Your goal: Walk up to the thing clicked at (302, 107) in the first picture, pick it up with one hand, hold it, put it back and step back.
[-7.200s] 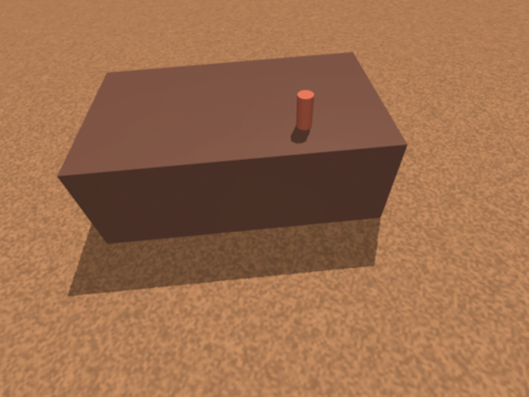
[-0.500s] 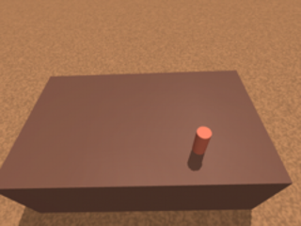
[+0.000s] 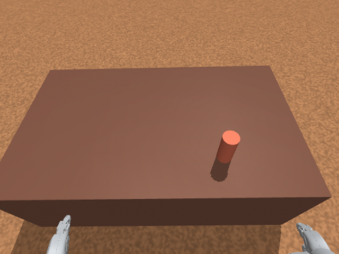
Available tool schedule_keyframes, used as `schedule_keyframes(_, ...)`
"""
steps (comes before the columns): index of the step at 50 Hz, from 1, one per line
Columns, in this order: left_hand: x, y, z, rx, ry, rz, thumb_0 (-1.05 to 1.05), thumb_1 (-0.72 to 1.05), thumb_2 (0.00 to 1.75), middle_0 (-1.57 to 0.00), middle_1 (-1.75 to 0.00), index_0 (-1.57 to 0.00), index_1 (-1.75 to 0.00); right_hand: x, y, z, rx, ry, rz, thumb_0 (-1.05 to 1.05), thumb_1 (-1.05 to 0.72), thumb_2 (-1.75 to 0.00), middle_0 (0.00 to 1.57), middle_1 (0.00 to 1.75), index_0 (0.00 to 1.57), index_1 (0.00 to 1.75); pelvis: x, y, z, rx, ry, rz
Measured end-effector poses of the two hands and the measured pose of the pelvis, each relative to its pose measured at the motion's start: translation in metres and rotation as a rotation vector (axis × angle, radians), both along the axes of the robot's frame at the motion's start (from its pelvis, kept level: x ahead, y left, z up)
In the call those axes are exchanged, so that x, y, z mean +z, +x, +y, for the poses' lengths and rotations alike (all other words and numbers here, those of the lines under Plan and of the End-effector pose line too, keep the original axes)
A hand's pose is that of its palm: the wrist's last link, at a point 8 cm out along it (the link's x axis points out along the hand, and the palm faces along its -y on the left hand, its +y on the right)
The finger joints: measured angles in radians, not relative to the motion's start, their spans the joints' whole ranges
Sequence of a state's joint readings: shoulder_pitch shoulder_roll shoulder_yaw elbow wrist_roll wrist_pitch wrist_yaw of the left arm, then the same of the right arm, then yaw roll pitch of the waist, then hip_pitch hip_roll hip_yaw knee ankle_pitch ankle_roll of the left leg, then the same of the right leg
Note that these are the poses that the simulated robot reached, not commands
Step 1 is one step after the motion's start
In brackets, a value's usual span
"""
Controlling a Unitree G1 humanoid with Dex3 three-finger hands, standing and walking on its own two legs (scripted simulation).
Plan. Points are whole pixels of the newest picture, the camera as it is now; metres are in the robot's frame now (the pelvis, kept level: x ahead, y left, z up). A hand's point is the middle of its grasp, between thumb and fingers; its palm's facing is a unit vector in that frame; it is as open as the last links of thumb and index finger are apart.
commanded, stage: go down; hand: right
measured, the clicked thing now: (227, 147) +0.52 -0.19 -0.23
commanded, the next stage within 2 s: none
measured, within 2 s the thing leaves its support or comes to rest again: neither
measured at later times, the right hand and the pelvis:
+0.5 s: hand (293, 248) +0.16 -0.26 -0.11, palm faces +0.06 +0.94 -0.33, open 17.5 cm; pelvis +0.01 +0.00 -0.02, yaw -1 degrees
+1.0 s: hand (299, 247) +0.16 -0.27 -0.10, palm faces +0.08 +0.94 -0.32, open 17.2 cm; pelvis +0.01 -0.01 -0.03, yaw -1 degrees
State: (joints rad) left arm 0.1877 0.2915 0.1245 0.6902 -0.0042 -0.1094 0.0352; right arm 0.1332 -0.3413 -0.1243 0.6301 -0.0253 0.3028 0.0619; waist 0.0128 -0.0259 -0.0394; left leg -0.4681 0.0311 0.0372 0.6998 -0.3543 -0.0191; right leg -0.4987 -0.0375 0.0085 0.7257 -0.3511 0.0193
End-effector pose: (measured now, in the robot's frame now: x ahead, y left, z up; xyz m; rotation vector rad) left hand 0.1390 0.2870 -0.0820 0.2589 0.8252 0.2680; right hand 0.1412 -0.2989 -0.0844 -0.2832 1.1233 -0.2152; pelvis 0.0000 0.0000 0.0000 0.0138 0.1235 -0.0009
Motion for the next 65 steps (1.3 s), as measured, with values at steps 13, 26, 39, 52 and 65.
schedule_keyframes(13,0.006,0.015,-0.008,-0.017,0.032,-0.09,-0.01,-0.51,0.04,-0.07,-0.05,-0.07,-0.06,0.005,0.004,-0.006,-0.01,0.0,-0.042,-0.01,0.51,-0.03,0.04,0.05,0.04,0.06,-0.011,0.007,-0.002,-0.008,0.007,0.025)
schedule_keyframes(26,0.008,0.016,-0.015,-0.015,0.043,-0.128,-0.01,-0.52,0.04,-0.07,-0.05,-0.07,-0.05,0.009,0.005,-0.009,-0.009,0.002,-0.064,-0.01,0.53,-0.02,0.04,0.05,0.05,0.06,-0.02,0.011,-0.004,-0.013,0.013,0.047)
schedule_keyframes(39,0.013,0.019,-0.023,-0.016,0.053,-0.174,-0.01,-0.52,0.03,-0.07,-0.06,-0.07,-0.05,0.014,0.004,-0.014,-0.014,0.002,-0.093,-0.01,0.49,-0.02,0.05,0.05,0.05,0.06,-0.025,0.013,-0.007,-0.016,0.018,0.057)
schedule_keyframes(52,0.017,0.015,-0.026,-0.02,0.057,-0.2,-0.01,-0.52,0.03,-0.07,-0.06,-0.07,-0.06,0.019,0.001,-0.018,-0.021,0.004,-0.126,-0.01,0.46,-0.02,0.06,0.05,0.06,0.05,-0.028,0.011,-0.006,-0.019,0.019,0.062)
schedule_keyframes(65,0.027,0.02,-0.033,-0.042,0.063,-0.25,-0.01,-0.53,0.04,-0.07,-0.06,-0.07,-0.06,0.028,0.01,-0.026,-0.026,0.006,-0.192,-0.01,0.45,-0.02,0.06,0.05,0.06,0.05,-0.029,0.011,-0.004,-0.024,0.021,0.054)
